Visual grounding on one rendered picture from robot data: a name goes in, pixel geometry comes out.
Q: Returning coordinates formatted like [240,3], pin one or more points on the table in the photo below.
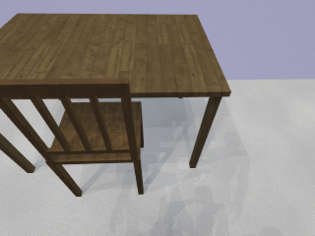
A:
[162,55]

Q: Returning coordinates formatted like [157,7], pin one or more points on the chair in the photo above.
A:
[89,132]

